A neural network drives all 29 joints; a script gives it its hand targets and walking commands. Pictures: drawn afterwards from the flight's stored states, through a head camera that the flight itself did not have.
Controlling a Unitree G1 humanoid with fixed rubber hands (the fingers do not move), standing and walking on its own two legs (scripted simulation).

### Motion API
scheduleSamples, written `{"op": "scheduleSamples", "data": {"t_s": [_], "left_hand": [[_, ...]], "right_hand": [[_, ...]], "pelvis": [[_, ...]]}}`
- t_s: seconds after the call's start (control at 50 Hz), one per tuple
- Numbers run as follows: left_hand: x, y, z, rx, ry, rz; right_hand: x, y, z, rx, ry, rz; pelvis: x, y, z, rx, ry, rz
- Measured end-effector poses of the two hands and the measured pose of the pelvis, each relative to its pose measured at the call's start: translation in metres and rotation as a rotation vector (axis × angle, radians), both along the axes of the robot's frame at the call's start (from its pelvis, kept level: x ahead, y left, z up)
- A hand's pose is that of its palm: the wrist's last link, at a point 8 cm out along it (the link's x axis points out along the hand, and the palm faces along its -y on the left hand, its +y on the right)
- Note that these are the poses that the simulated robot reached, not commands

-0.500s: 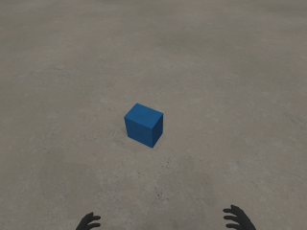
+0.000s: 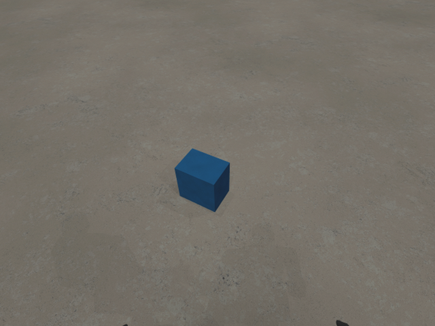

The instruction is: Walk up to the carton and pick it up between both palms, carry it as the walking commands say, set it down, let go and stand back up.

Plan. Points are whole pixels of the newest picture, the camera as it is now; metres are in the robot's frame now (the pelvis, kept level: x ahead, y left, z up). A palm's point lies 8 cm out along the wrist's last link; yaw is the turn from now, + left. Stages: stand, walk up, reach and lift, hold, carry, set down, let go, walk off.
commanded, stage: stand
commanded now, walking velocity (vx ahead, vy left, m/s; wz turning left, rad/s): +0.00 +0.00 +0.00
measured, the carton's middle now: (203, 180) +0.99 +0.09 -0.64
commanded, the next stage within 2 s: walk up in 1.32 s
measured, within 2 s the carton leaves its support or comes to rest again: neither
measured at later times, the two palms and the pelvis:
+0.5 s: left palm out of the picture +0.05 +0.22 -0.13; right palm out of the picture +0.06 -0.22 -0.12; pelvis +0.00 +0.00 +0.01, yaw +0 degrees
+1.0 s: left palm out of the picture +0.01 +0.21 -0.13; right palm out of the picture +0.00 -0.21 -0.13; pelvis +0.01 +0.00 +0.01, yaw +0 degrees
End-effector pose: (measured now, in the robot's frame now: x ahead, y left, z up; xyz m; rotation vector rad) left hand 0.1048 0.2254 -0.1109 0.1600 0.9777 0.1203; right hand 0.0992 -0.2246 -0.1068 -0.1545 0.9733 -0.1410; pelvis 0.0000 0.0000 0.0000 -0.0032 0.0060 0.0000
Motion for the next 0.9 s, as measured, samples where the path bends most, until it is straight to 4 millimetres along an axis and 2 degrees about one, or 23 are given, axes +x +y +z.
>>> {"op": "scheduleSamples", "data": {"t_s": [0.14, 0.42, 0.66, 0.9], "left_hand": [[-0.009, 0.001, -0.003, -0.001, 0.037, 0.014], [-0.043, -0.001, -0.013, -0.006, 0.162, 0.065], [-0.066, -0.003, -0.018, -0.008, 0.263, 0.088], [-0.085, -0.01, -0.022, -0.025, 0.349, 0.107]], "right_hand": [[-0.009, 0.001, -0.003, 0.001, 0.031, -0.015], [-0.031, 0.0, -0.011, 0.004, 0.121, -0.053], [-0.061, -0.002, -0.017, 0.004, 0.238, -0.092], [-0.089, 0.009, -0.023, 0.031, 0.347, -0.107]], "pelvis": [[0.0, 0.001, 0.002, 0.003, -0.003, -0.002], [0.004, 0.0, 0.006, 0.005, -0.004, -0.004], [0.007, -0.001, 0.01, 0.005, -0.008, -0.002], [0.011, 0.0, 0.012, 0.006, -0.017, -0.004]]}}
